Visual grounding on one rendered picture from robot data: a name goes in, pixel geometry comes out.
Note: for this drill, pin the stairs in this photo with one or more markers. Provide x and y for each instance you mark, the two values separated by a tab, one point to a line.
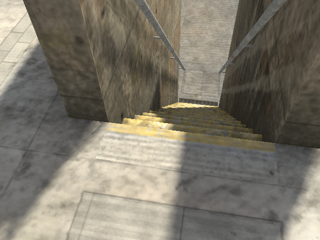
194	118

